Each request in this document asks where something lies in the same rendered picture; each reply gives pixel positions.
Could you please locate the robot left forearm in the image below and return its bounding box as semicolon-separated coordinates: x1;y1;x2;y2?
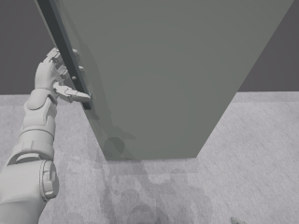
0;89;58;176

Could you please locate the handle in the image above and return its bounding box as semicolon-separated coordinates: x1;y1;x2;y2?
36;0;93;110

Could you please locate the left robot hand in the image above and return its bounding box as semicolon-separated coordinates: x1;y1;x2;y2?
35;48;91;104

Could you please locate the fridge door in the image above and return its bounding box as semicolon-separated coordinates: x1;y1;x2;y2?
34;0;294;161

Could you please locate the left robot upper arm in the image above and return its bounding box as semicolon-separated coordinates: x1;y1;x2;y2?
0;160;60;224

